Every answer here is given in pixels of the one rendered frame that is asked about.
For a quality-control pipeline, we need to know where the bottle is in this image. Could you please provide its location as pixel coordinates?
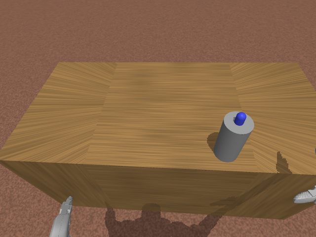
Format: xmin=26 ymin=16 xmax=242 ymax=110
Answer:
xmin=213 ymin=111 xmax=254 ymax=162

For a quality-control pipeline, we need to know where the left robot hand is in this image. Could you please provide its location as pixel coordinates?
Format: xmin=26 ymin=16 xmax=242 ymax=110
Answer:
xmin=49 ymin=196 xmax=73 ymax=237

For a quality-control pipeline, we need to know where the right robot hand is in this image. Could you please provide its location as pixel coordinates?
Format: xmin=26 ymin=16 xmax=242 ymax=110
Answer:
xmin=293 ymin=149 xmax=316 ymax=204

